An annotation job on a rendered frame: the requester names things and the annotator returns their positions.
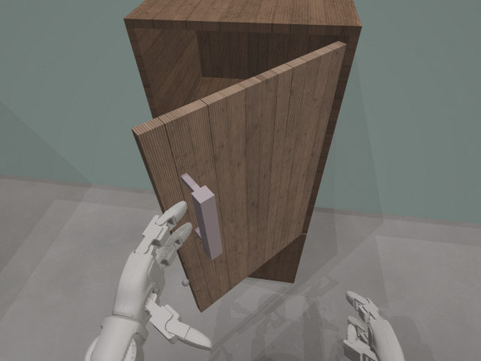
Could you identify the handle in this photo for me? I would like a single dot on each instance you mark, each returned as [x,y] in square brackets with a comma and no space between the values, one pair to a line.
[205,209]

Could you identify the cupboard door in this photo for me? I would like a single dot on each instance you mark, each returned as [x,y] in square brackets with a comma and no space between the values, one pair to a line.
[256,146]

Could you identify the robot left hand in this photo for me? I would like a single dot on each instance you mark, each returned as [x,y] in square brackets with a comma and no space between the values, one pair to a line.
[144,271]

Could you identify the robot left forearm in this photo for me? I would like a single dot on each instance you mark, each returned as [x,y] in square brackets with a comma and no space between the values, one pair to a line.
[121,339]

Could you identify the robot right hand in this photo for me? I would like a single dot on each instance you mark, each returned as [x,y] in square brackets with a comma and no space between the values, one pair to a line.
[378,341]

